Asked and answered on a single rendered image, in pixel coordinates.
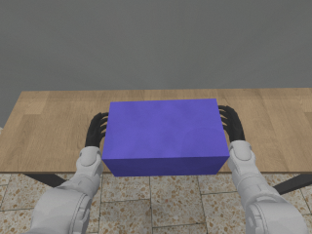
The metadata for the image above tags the right robot upper arm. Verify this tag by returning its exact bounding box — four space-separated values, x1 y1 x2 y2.
245 202 308 234

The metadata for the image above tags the left robot upper arm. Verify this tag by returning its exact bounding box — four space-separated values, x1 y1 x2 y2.
20 187 92 234

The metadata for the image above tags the table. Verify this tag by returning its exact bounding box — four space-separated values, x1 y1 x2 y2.
0 88 312 195

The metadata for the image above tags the robot right forearm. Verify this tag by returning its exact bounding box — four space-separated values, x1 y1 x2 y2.
227 140 309 234

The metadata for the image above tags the right robot hand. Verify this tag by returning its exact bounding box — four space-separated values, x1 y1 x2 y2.
218 105 246 142

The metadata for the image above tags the robot left forearm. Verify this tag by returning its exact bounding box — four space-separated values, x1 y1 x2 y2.
30 146 103 228

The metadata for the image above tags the carton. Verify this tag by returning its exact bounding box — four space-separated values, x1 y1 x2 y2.
101 98 230 177

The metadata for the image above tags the left robot hand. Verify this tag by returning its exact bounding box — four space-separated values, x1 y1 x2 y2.
85 112 109 148

